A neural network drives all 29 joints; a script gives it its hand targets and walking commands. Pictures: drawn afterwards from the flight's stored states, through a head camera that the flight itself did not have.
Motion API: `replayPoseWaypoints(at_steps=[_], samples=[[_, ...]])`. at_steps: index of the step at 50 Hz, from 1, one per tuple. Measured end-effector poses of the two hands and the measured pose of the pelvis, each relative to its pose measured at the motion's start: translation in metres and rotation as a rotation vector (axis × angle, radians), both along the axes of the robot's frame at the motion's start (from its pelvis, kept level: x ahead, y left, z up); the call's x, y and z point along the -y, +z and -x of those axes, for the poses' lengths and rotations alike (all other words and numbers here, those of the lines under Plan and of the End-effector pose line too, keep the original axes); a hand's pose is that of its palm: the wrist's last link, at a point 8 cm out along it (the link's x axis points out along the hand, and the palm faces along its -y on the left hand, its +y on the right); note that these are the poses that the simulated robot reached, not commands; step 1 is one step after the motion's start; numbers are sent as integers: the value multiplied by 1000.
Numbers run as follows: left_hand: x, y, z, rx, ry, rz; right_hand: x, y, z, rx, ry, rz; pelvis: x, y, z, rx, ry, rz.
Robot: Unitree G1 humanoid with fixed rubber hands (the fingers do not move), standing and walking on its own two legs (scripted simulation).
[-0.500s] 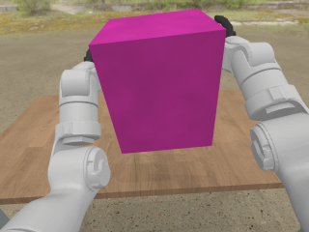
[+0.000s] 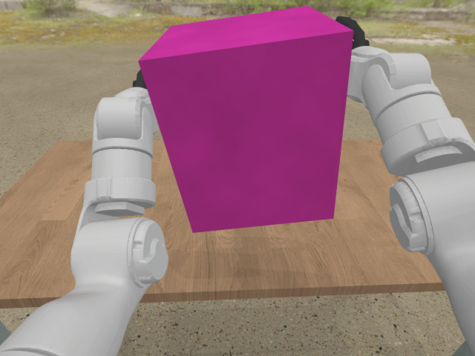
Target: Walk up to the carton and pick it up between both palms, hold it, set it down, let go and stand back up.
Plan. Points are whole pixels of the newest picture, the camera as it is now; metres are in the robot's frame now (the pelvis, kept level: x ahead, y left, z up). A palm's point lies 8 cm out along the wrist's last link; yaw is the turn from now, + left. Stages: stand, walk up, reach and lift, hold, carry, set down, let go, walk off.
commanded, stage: hold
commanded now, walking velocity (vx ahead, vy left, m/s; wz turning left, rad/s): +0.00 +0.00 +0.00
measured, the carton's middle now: (250, 119) +0.36 +0.00 +0.31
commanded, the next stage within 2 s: none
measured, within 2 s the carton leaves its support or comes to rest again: neither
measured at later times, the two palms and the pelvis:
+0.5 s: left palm (149, 99) +0.38 +0.15 +0.33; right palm (357, 70) +0.37 -0.15 +0.38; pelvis +0.00 +0.00 +0.00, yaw +0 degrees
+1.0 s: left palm (149, 101) +0.38 +0.15 +0.33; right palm (357, 64) +0.37 -0.15 +0.39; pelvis +0.00 +0.00 +0.00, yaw +0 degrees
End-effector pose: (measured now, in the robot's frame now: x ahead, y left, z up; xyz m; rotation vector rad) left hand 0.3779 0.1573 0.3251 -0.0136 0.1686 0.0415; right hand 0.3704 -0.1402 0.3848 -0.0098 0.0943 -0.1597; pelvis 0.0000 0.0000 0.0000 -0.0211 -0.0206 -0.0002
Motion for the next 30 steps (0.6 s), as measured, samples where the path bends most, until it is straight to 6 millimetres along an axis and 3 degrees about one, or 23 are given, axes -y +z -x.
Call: replayPoseWaypoints(at_steps=[20,30], samples=[[8,2,-2,6,7,0,10,-4,-1,3,1,-18,2,0,-3,-1,1,0],[2,9,-3,-3,11,7,5,-5,-3,-8,5,-8,0,0,-5,4,1,-3]])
